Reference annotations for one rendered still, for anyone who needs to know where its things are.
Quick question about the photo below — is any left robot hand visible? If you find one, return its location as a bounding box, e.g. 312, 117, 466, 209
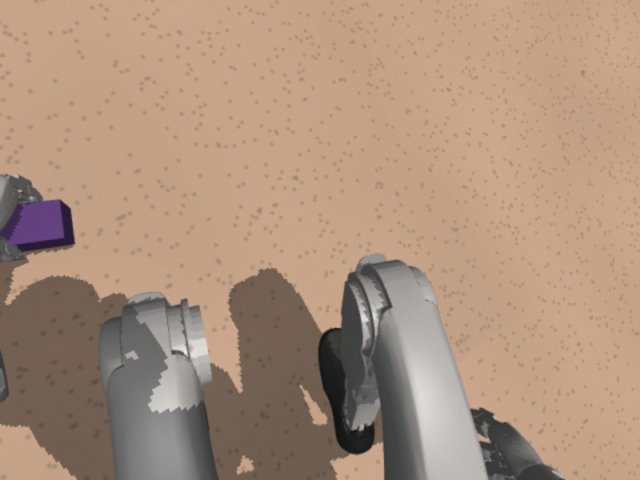
0, 174, 43, 263

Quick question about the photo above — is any right robot arm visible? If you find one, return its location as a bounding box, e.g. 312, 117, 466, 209
516, 464, 565, 480

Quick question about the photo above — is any small box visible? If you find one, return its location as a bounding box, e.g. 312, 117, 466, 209
0, 199, 75, 252

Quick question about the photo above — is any right robot hand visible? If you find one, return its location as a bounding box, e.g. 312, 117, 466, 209
470, 408, 545, 480

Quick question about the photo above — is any right robot foot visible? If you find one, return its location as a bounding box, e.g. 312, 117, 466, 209
318, 328, 375, 454

